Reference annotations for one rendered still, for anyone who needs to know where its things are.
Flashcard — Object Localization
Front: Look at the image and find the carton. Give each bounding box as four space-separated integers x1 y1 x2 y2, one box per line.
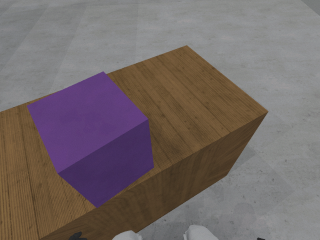
27 71 154 208

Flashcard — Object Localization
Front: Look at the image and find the pedestal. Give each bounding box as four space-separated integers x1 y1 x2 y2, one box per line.
0 45 269 240

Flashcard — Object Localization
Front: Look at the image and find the robot thigh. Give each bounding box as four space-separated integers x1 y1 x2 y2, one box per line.
183 225 219 240
112 230 143 240

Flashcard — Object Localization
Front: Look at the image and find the right robot thigh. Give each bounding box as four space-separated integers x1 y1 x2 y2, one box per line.
183 225 219 240

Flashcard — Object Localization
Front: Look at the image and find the left robot thigh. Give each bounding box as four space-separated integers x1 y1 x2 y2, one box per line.
112 230 143 240

